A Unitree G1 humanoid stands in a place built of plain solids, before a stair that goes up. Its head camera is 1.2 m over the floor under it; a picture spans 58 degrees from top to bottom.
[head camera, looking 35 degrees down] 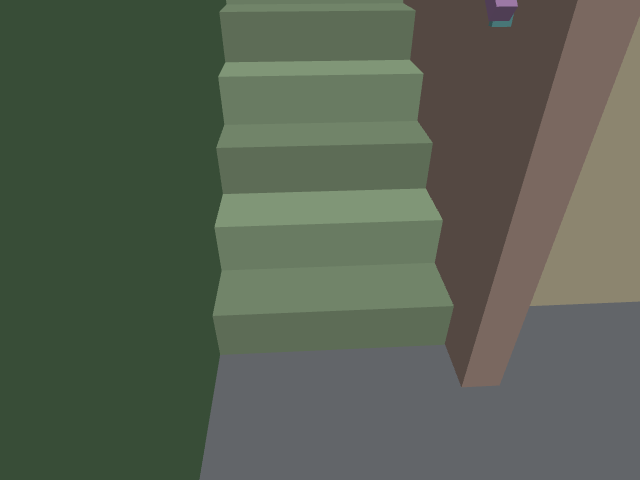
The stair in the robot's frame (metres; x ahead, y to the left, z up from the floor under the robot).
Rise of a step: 0.19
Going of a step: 0.24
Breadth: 0.80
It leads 3 degrees to the left of straight ahead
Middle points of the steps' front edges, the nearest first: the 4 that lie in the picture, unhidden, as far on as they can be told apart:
1.04 -0.05 0.19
1.27 -0.03 0.38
1.50 -0.02 0.57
1.74 -0.01 0.76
